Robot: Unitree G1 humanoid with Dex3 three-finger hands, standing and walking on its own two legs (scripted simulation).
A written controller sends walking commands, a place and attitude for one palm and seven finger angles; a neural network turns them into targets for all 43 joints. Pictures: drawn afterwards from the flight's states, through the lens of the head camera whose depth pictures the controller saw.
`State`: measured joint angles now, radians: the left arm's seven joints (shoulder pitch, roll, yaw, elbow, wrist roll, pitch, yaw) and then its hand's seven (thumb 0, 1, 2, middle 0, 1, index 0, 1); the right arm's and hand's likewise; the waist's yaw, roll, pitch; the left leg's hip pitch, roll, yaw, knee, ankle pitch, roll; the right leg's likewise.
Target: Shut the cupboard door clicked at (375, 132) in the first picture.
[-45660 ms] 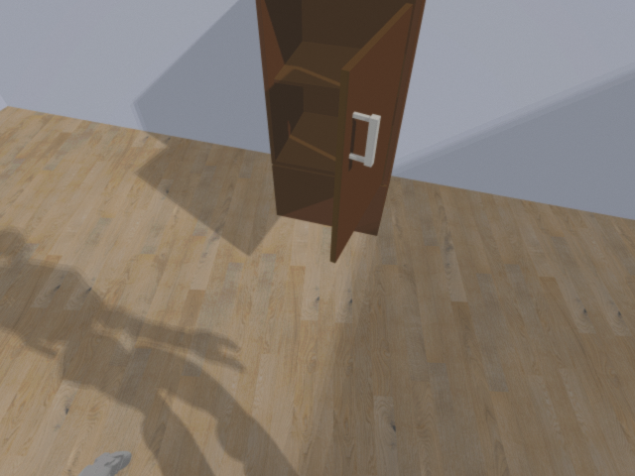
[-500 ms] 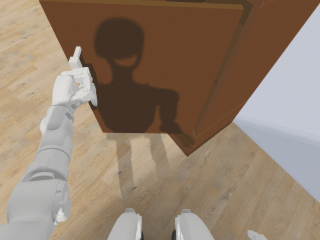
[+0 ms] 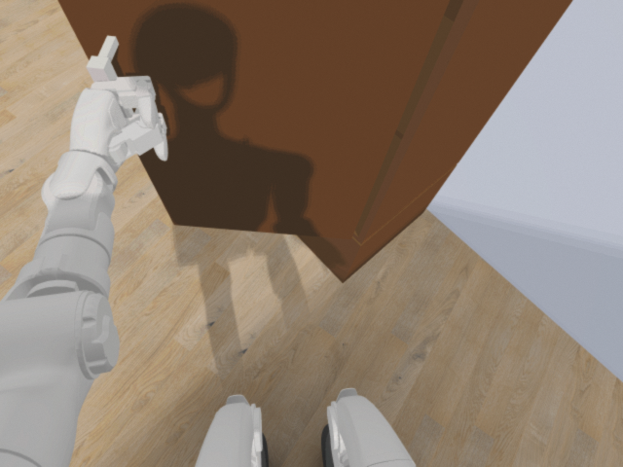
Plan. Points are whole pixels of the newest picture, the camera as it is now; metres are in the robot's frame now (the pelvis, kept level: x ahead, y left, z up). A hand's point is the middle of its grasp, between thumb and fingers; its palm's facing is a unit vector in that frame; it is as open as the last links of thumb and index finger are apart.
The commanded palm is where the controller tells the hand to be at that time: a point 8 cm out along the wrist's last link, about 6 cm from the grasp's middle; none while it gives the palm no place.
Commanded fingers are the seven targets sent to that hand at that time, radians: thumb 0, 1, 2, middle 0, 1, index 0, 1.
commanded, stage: push the door shut along its arc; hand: left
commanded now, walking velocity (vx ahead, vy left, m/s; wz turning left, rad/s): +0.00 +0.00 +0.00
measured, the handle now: (122, 93) +0.58 +0.20 +0.07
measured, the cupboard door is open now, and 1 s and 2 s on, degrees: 45 33 30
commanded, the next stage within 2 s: pull the fist back off the door in 0.88 s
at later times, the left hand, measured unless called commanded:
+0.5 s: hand (198, 89) +0.57 +0.11 +0.09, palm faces -0.28 -0.96 -0.01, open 3.1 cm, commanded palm +0.58 +0.15 +0.08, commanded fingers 0.00 0.90 0.90 -1.30 -1.50 -1.30 -1.50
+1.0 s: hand (207, 71) +0.60 +0.09 +0.09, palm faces -0.37 -0.93 -0.01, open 3.2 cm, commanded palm +0.62 +0.10 +0.08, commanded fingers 0.00 0.90 0.90 -1.30 -1.50 -1.30 -1.50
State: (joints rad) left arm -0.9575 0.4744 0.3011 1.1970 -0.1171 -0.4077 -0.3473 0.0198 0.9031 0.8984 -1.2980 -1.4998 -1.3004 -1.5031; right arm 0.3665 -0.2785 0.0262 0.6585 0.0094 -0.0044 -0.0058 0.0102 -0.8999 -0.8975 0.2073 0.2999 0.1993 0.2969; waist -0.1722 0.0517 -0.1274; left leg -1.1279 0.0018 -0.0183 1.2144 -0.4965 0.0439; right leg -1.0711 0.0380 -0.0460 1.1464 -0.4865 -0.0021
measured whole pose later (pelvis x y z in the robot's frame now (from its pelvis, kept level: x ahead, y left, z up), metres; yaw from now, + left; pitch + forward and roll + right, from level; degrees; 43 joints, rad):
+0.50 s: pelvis +0.00 -0.01 -0.02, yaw -2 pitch +28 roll -5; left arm -1.22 0.60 0.33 1.31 -0.04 -0.30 -0.41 0.02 0.90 0.90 -1.30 -1.50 -1.30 -1.50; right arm 0.39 -0.28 0.06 0.65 0.00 -0.02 0.00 0.01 -0.90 -0.90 0.21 0.30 0.20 0.30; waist -0.26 0.07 -0.11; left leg -1.26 0.03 -0.03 1.29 -0.52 0.04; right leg -1.21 0.06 -0.06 1.21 -0.50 -0.01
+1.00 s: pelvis +0.00 -0.01 -0.03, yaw -2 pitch +32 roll -6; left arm -1.43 0.68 0.24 1.36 -0.01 -0.19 -0.46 0.02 0.94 0.94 -1.30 -1.50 -1.30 -1.50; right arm 0.39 -0.27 0.06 0.69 -0.02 -0.07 -0.02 0.01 -0.90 -0.90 0.21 0.30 0.20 0.30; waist -0.31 0.07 -0.11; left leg -1.37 0.03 -0.06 1.35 -0.54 0.03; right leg -1.30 0.07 -0.08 1.25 -0.51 -0.01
